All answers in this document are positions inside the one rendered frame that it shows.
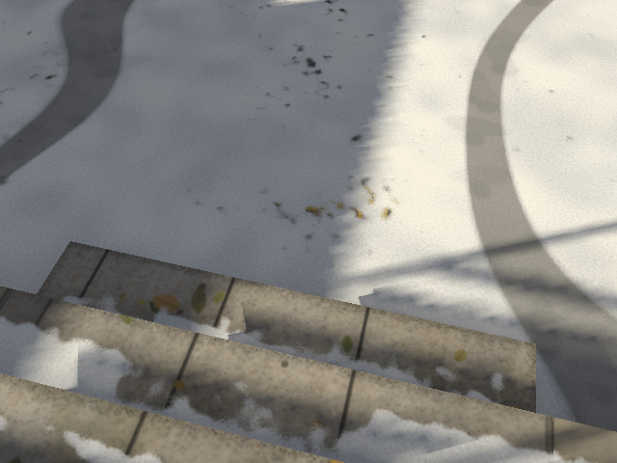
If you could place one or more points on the stairs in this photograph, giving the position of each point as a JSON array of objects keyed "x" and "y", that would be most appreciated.
[{"x": 124, "y": 359}]

